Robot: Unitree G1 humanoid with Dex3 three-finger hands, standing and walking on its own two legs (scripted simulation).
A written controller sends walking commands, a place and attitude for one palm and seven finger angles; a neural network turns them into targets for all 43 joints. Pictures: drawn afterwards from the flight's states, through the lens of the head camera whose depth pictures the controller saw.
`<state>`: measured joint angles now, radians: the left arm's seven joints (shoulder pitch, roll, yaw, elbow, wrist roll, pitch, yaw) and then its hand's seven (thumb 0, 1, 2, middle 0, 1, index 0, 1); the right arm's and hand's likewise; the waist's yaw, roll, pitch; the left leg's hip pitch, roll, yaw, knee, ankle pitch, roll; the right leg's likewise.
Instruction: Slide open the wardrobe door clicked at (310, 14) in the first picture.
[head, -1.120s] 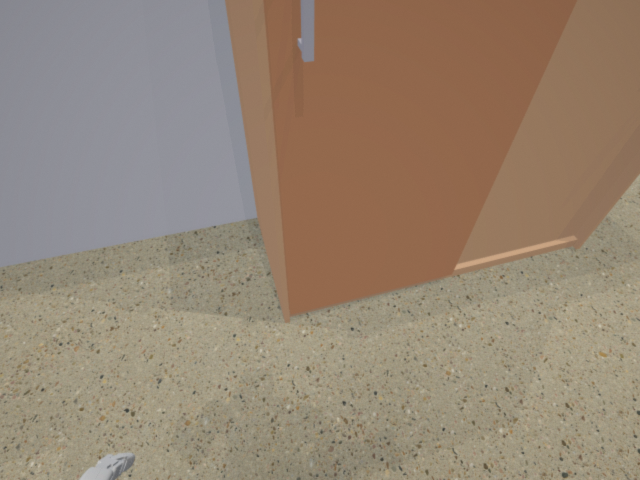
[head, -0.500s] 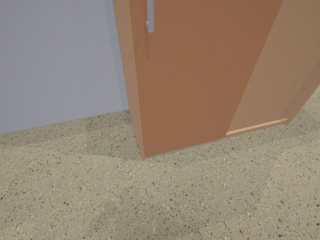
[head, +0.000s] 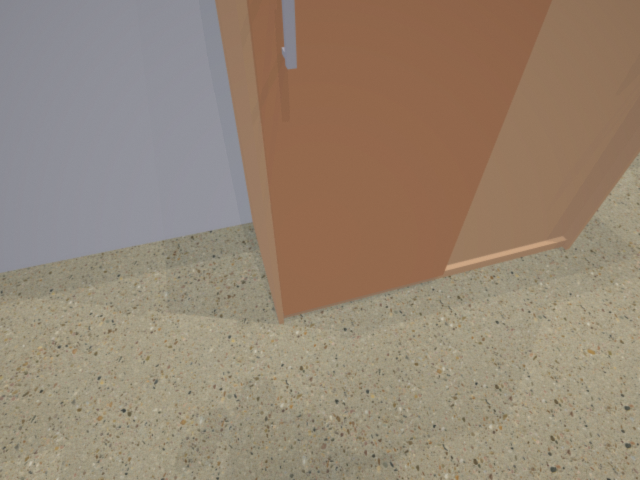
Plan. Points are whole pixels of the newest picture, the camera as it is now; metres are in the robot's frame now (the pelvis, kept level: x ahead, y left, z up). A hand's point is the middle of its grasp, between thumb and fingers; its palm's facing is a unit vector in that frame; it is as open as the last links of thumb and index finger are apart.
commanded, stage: look at it before walking up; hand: left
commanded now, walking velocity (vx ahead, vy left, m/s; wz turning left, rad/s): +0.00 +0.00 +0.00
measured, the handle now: (285, 8) +0.77 +0.10 +0.26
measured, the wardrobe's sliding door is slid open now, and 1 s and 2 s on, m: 0.00 0.00 0.00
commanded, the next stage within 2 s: walk to a spot facing it in 0.32 s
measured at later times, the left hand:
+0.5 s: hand out of the picture +0.08 +0.25 -0.16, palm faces -0.02 -0.95 -0.32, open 7.3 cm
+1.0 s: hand out of the picture +0.05 +0.16 -0.17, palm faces -0.18 -0.95 -0.26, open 7.3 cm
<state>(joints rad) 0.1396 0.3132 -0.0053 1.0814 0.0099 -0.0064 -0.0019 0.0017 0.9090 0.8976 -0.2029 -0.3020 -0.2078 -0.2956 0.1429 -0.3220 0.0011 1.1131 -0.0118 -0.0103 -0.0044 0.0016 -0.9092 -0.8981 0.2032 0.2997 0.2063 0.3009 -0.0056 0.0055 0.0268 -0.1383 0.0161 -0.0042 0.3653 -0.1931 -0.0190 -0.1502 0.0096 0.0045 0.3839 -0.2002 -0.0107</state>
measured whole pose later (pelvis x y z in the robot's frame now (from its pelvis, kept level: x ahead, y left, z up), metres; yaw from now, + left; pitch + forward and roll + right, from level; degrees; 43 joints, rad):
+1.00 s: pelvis -0.02 -0.02 -0.01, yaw -15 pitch -1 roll +1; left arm 0.27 0.19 0.05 0.94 0.02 0.03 0.00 0.00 0.91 0.90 -0.20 -0.30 -0.21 -0.30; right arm 0.14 -0.24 -0.06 0.97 -0.02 0.06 -0.02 0.00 -0.91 -0.90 0.20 0.30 0.20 0.30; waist 0.03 0.03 0.10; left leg -0.47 0.05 0.01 1.11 -0.38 -0.05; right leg -0.29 0.06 0.03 0.55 -0.25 -0.07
